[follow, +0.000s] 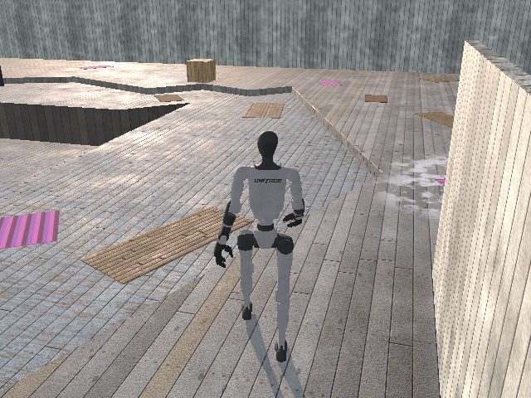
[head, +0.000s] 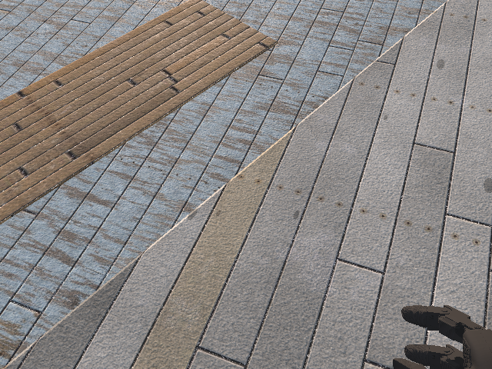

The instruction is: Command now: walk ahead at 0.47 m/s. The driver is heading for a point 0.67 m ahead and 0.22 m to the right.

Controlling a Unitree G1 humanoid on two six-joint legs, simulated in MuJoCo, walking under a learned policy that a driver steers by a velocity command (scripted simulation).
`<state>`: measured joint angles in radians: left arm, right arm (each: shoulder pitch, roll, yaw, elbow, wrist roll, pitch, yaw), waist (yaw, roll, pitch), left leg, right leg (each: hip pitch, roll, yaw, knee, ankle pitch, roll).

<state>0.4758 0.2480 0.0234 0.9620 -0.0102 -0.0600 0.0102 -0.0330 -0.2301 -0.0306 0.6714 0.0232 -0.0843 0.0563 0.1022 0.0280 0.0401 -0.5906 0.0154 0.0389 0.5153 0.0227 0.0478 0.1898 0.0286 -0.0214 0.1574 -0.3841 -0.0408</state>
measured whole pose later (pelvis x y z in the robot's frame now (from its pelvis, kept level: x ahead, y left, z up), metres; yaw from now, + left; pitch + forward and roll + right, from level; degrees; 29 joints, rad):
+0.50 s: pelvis +0.29 +0.00 +0.01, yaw -9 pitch +1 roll +3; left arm 0.12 0.26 0.04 0.76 -0.02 -0.05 -0.03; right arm 0.29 -0.27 -0.06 0.91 0.01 -0.09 0.00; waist -0.07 -0.04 0.03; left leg 0.09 -0.06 0.19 0.19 -0.30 0.02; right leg -0.66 -0.10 0.01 0.64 0.04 -0.03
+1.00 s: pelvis +0.57 -0.08 +0.01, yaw -24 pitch +2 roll +0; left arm 0.33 0.28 0.07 0.72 -0.01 -0.03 0.02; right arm 0.04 -0.28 -0.04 0.75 -0.01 -0.10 0.02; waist 0.07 0.05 0.04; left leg -0.59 0.03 -0.07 0.54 0.10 -0.03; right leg -0.11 0.11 0.14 0.39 -0.30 -0.07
